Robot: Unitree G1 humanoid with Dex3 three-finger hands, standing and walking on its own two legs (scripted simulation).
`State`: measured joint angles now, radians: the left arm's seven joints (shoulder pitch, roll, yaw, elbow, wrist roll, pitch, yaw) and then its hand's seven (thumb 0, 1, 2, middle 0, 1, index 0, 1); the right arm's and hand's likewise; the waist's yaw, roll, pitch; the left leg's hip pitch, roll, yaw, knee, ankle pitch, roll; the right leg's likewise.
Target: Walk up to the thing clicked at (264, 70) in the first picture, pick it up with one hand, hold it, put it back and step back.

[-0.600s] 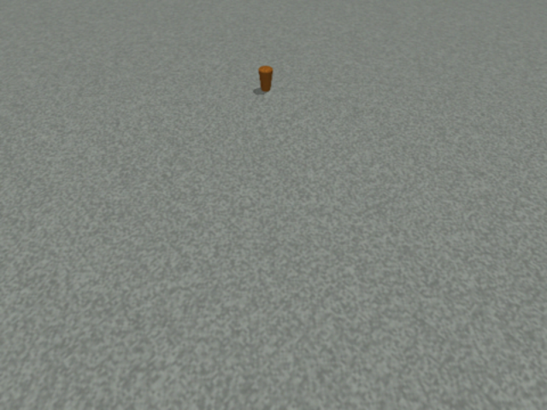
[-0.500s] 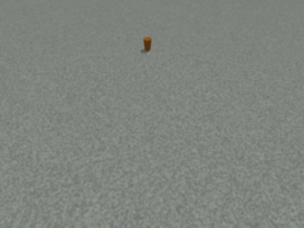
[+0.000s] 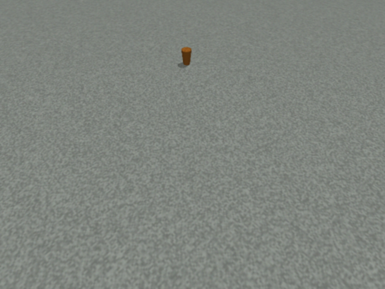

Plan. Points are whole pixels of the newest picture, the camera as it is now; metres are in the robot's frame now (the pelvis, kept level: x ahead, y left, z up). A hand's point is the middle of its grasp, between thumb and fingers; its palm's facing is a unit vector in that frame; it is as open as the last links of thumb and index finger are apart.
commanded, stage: stand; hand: left
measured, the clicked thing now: (186, 56) +2.16 +0.04 -0.71
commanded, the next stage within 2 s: walk up in 0.52 s
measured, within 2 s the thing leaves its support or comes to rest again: neither
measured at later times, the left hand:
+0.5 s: hand out of the picture +0.08 +0.25 -0.16, palm faces -0.02 -0.94 -0.35, open 7.4 cm
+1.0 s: hand (99, 275) +0.18 +0.22 -0.13, palm faces -0.01 -0.91 -0.42, open 7.4 cm
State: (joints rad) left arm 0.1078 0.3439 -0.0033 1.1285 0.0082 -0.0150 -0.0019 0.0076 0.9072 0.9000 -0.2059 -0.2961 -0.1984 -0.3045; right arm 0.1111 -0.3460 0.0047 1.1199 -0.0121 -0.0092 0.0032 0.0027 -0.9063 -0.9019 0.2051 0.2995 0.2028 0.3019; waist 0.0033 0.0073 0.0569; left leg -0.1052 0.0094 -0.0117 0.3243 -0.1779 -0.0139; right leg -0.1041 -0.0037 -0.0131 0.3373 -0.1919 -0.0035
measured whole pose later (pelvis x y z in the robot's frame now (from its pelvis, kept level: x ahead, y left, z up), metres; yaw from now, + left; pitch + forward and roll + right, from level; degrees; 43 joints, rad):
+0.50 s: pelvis +0.00 +0.00 +0.00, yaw +0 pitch -2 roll +0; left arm 0.11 0.34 0.00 1.13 0.01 -0.01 0.00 0.01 0.91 0.90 -0.21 -0.30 -0.20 -0.30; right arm 0.11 -0.35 0.01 1.12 -0.01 -0.01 0.00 0.00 -0.91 -0.90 0.21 0.30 0.20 0.30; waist 0.00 0.01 0.06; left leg -0.10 0.01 -0.01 0.32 -0.18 -0.02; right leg -0.10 0.00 -0.01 0.33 -0.19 -0.01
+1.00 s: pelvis +0.13 -0.08 -0.01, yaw -3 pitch -3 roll -1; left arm 0.30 0.42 0.07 0.99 0.01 -0.09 -0.06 0.01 0.91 0.90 -0.21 -0.30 -0.20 -0.30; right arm 0.19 -0.46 -0.09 1.00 -0.03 -0.04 0.10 0.01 -0.91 -0.90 0.20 0.30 0.20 0.30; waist 0.04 0.07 0.01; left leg -0.49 0.04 -0.04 0.97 -0.27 0.01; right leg -0.06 -0.01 -0.11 0.38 -0.28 -0.02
